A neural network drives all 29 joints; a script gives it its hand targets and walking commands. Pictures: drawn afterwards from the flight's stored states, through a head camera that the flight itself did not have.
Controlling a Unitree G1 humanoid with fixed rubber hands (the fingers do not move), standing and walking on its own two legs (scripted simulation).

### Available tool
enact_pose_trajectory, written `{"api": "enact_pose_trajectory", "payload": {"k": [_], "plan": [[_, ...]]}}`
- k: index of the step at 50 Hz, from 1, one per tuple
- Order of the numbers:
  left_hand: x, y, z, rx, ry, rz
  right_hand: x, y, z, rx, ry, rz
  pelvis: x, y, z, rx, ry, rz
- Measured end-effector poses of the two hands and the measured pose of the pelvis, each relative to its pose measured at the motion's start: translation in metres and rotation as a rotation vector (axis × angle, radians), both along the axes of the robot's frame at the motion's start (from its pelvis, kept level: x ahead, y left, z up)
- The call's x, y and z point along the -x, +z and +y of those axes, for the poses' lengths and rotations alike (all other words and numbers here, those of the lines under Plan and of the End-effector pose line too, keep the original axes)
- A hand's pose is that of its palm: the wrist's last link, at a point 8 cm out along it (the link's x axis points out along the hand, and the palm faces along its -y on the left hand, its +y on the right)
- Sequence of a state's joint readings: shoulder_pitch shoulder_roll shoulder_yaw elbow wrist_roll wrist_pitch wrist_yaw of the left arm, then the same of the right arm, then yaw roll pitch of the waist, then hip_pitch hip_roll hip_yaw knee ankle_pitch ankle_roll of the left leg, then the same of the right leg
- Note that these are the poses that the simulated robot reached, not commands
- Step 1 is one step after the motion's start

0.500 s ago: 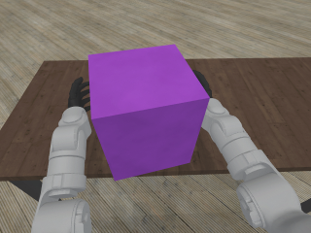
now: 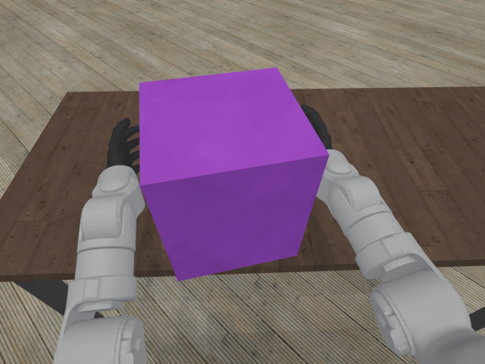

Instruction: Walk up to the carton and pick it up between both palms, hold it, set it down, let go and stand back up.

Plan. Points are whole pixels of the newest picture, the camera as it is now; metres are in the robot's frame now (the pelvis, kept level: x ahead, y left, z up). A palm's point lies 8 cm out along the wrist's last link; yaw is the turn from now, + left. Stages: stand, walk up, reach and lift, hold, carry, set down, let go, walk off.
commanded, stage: reach and lift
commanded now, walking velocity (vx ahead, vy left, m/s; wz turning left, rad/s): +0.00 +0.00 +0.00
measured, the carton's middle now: (225, 177) +0.38 +0.06 +0.11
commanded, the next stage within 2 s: none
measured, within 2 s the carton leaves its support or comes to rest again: leaves its support in 0.64 s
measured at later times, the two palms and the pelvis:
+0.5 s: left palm (122, 169) +0.37 +0.22 +0.14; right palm (315, 151) +0.42 -0.08 +0.14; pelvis +0.00 +0.00 +0.00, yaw +0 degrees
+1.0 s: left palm (118, 158) +0.37 +0.22 +0.16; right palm (319, 138) +0.41 -0.08 +0.17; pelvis +0.00 +0.00 +0.00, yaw +0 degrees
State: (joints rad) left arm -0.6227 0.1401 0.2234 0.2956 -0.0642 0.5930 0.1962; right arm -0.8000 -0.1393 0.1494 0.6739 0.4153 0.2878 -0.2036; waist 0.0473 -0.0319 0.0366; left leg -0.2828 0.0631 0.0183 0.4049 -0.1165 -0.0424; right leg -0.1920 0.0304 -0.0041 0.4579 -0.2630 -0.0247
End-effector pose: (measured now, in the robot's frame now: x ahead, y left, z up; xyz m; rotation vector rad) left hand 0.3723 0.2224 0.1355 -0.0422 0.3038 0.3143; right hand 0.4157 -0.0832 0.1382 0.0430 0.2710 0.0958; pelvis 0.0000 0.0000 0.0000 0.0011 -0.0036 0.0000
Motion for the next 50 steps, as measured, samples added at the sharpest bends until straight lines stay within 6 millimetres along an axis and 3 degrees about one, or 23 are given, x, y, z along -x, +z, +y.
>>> {"api": "enact_pose_trajectory", "payload": {"k": [26, 50], "plan": [[0.0, 0.0, 0.0, -0.002, 0.016, 0.0, 0.0, 0.003, 0.004, 0.004, 0.001, 0.01, 0.0, 0.0, 0.0, 0.0, 0.0, 0.0], [0.003, 0.027, -0.002, -0.01, 0.024, -0.022, 0.002, 0.033, 0.004, 0.031, -0.002, -0.024, 0.001, 0.0, 0.0, 0.0, 0.0, -0.001]]}}
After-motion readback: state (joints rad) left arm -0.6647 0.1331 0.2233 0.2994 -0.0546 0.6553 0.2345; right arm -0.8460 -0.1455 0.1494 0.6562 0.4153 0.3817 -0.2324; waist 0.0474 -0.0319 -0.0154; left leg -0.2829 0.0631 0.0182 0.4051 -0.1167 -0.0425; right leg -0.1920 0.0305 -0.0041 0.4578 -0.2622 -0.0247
